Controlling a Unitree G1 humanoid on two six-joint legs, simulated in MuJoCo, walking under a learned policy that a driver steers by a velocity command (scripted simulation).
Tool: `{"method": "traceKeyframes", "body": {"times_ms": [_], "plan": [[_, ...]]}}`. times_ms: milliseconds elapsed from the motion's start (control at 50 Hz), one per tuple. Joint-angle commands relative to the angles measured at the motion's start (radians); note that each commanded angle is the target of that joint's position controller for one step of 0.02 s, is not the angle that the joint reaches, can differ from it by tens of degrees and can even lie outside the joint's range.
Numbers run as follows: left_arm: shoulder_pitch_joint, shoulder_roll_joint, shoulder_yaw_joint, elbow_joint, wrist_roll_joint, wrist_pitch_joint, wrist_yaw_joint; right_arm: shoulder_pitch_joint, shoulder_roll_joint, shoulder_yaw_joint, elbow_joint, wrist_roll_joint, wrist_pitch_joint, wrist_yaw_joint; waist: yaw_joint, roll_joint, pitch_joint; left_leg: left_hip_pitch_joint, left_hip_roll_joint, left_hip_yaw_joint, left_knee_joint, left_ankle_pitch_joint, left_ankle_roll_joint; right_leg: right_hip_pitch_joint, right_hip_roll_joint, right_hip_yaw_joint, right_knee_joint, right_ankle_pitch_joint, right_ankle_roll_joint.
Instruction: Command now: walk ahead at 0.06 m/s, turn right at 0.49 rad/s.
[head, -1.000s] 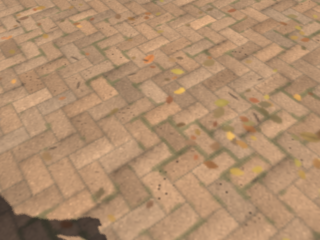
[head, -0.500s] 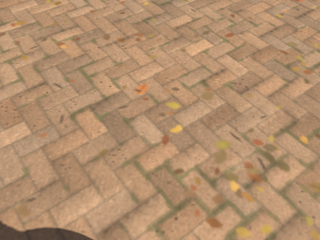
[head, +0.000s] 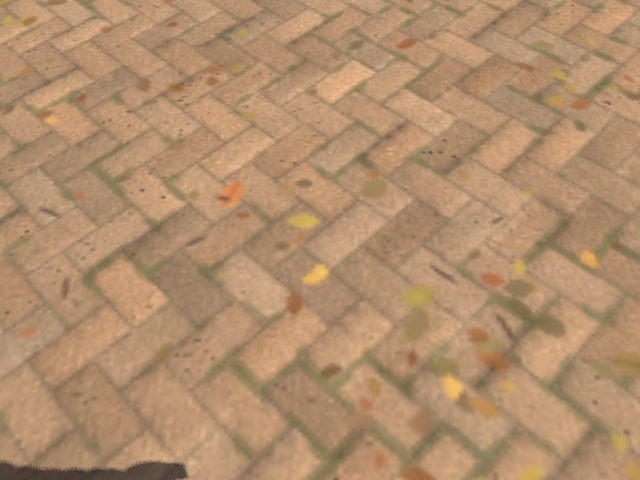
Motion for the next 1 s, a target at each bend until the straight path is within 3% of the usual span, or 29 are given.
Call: {"method": "traceKeyframes", "body": {"times_ms": [20, 80, 200, 260, 280, 300, 320, 340, 360, 380, 400, 440, 540, 680, 760, 780, 800, 820, 840, 860, 880, 900, 920, 960, 1000], "plan": [[0.016, 0.151, 0.039, -0.058, 0.006, 0.003, 0.002, 0.098, -0.077, -0.021, -0.026, 0.001, 0.019, -0.007, -0.021, -0.107, -0.157, 0.019, -0.003, -0.004, -0.048, 0.029, -0.017, 0.089, -0.249, 0.325, -0.174, -0.064, -0.131], [0.028, 0.164, 0.049, -0.062, 0.006, 0.018, 0.002, 0.043, -0.09, -0.025, -0.052, 0.005, 0.024, -0.009, 0.002, -0.13, -0.139, -0.004, -0.011, -0.016, -0.113, 0.034, -0.02, 0.097, -0.242, 0.395, -0.207, -0.272, -0.114], [0.025, 0.173, 0.063, -0.068, 0.011, 0.033, -0.002, 0.031, -0.09, -0.02, -0.079, 0.021, 0.007, -0.017, 0.012, -0.138, -0.137, 0.069, -0.053, -0.025, -0.263, -0.001, 0.009, 0.113, -0.233, 0.478, -0.201, -0.271, -0.094], [-0.009, 0.169, 0.066, -0.074, 0.007, 0.043, -0.009, 0.113, -0.093, -0.018, -0.07, 0.034, -0.004, -0.022, -0.021, -0.16, -0.137, 0.221, -0.094, -0.016, -0.452, -0.007, 0.047, 0.063, -0.207, 0.505, -0.207, -0.251, -0.056], [-0.027, 0.17, 0.069, -0.077, -0.002, 0.047, -0.01, 0.181, -0.096, -0.018, -0.055, 0.031, -0.009, -0.023, -0.059, -0.156, -0.155, 0.334, -0.104, -0.002, -0.582, 0.021, 0.065, 0.013, -0.173, 0.492, -0.207, -0.369, -0.027], [-0.064, 0.157, 0.067, -0.096, -0.012, 0.048, -0.009, 0.259, -0.124, -0.025, -0.041, 0.017, -0.015, -0.028, -0.102, -0.137, -0.14, 0.482, -0.068, -0.019, -0.763, 0.015, 0.09, -0.111, -0.093, 0.43, -0.183, -0.494, 0.046], [-0.005, 0.08, 0.052, -0.099, -0.025, 0.049, -0.001, 0.24, -0.216, -0.046, -0.056, 0.013, -0.018, -0.04, -0.064, 0.113, -0.153, 0.558, 0.19, -0.288, -0.886, -0.222, 0.127, -0.235, 0.01, 0.28, 0.128, -0.585, 0.09], [-0.057, 0.109, 0.057, -0.12, -0.007, 0.038, 0.002, 0.11, -0.295, -0.062, -0.099, -0.013, -0.02, -0.038, -0.053, 0.269, -0.058, 0.413, 0.389, -0.571, -0.999, -0.344, 0.209, -0.4, 0.093, 0.1, 0.364, -0.448, 0.097], [-0.066, 0.187, 0.073, -0.109, 0.027, 0.031, -0.006, 0.045, -0.221, -0.048, -0.109, -0.011, -0.023, -0.034, -0.009, 0.099, -0.012, 0.318, 0.346, -0.466, -0.979, -0.296, 0.201, -0.352, -0.009, 0.143, 0.479, -0.327, 0.098], [-0.014, 0.173, 0.075, -0.09, 0.033, 0.029, -0.025, 0.013, -0.175, -0.035, -0.114, -0.003, -0.031, -0.03, 0.031, 0.082, -0.034, 0.289, 0.289, -0.377, -0.954, -0.224, 0.174, -0.297, -0.004, 0.126, 0.558, -0.26, 0.096], [0.027, 0.161, 0.07, -0.075, 0.036, 0.03, -0.038, -0.007, -0.155, -0.03, -0.121, 0.001, -0.038, -0.025, 0.05, 0.078, -0.049, 0.307, 0.244, -0.294, -0.944, -0.169, 0.15, -0.286, -0.011, 0.111, 0.634, -0.223, 0.103], [0.036, 0.14, 0.061, -0.067, 0.038, 0.035, -0.058, 0.018, -0.153, -0.029, -0.125, 0.007, -0.051, -0.017, 0.03, 0.103, -0.037, 0.34, 0.204, -0.195, -0.947, -0.138, 0.146, -0.335, -0.038, 0.063, 0.737, -0.2, 0.114], [-0.117, 0.114, 0.04, -0.119, 0.032, 0.028, -0.079, 0.226, -0.168, -0.043, -0.06, 0.001, -0.084, 0.007, -0.08, 0.082, 0.017, 0.526, 0.234, -0.113, -0.944, 0.011, 0.167, -0.47, -0.098, 0.052, 0.625, -0.151, 0.148], [-0.27, 0.079, 0.011, -0.195, 0.026, 0.011, -0.108, 0.274, -0.165, -0.048, -0.023, -0.003, -0.103, 0.02, -0.118, 0.113, 0.042, 0.52, 0.262, 0.059, -0.905, 0.254, 0.166, -0.347, -0.15, -0.062, 0.338, -0.139, 0.117], [-0.268, 0.087, 0.006, -0.223, 0.034, 0.007, -0.106, 0.283, -0.191, -0.054, 0.001, 0.001, -0.094, 0.022, -0.089, 0.14, 0.018, 0.497, 0.283, 0.139, -0.797, 0.551, 0.148, -0.167, -0.106, -0.158, 0.219, -0.242, 0.035], [-0.211, 0.095, 0.011, -0.211, 0.036, 0.004, -0.098, 0.273, -0.198, -0.054, 0.003, 0.005, -0.09, 0.022, -0.054, 0.135, -0.013, 0.489, 0.281, 0.172, -0.704, 0.752, 0.14, -0.075, -0.07, -0.175, 0.189, -0.259, 0.01], [-0.089, 0.109, 0.022, -0.176, 0.04, -0.005, -0.087, 0.26, -0.202, -0.05, 0.005, 0.012, -0.085, 0.022, 0.008, 0.099, -0.087, 0.457, 0.263, 0.229, -0.52, 0.915, 0.124, 0.088, -0.03, -0.179, 0.131, -0.225, -0.016], [0.097, 0.143, 0.04, -0.113, 0.047, -0.016, -0.07, 0.267, -0.184, -0.039, 0.002, 0.016, -0.082, 0.022, 0.083, 0.027, -0.212, 0.331, 0.226, 0.267, -0.279, 0.858, 0.096, 0.36, -0.022, -0.131, 0.071, -0.204, -0.048], [0.225, 0.248, 0.067, -0.105, 0.049, -0.022, -0.048, 0.273, -0.098, -0.012, -0.059, 0.022, -0.085, 0.037, 0.126, -0.188, -0.348, -0.018, 0.147, 0.275, 0.062, 0.343, 0.041, 0.675, -0.325, 0.306, -0.024, -0.516, -0.136], [0.224, 0.307, 0.071, -0.116, 0.014, -0.018, -0.035, 0.216, -0.104, -0.018, -0.103, 0.006, -0.095, 0.045, 0.104, -0.253, -0.382, -0.218, 0.017, 0.131, 0.245, -0.107, 0.021, 0.699, -0.503, 0.732, -0.19, -0.45, -0.195], [0.194, 0.279, 0.062, -0.097, 0.01, -0.013, -0.026, 0.135, -0.159, -0.03, -0.11, 0.006, -0.095, 0.048, 0.108, -0.12, -0.253, -0.288, 0.071, 0.04, 0.277, -0.012, 0.037, 0.629, -0.468, 0.564, -0.166, -0.273, -0.185], [0.135, 0.22, 0.046, -0.095, 0.008, -0.018, -0.019, 0.135, -0.14, -0.023, -0.102, 0.019, -0.104, 0.053, 0.064, -0.085, -0.159, -0.261, 0.109, 0.038, 0.225, 0.077, 0.048, 0.508, -0.419, 0.407, -0.147, -0.092, -0.165], [0.079, 0.168, 0.029, -0.098, 0.008, -0.026, -0.016, 0.163, -0.13, -0.021, -0.078, 0.015, -0.105, 0.056, 0.016, -0.056, -0.105, -0.191, 0.137, 0.034, 0.139, 0.117, 0.05, 0.396, -0.357, 0.296, -0.163, 0.038, -0.124], [0.018, 0.125, 0.009, -0.098, 0.002, -0.044, -0.013, 0.244, -0.118, -0.018, -0.036, -0.015, -0.076, 0.065, -0.047, -0.089, -0.086, -0.085, 0.147, 0.04, 0.075, 0.154, 0.035, 0.289, -0.277, 0.176, -0.2, 0.143, -0.093], [0.043, 0.132, 0.008, -0.079, -0.004, -0.066, -0.018, 0.253, -0.11, -0.021, -0.028, -0.013, -0.054, 0.074, -0.062, -0.087, -0.083, -0.084, 0.13, 0.059, 0.061, 0.19, 0.025, 0.273, -0.263, 0.131, -0.225, 0.238, -0.096]]}}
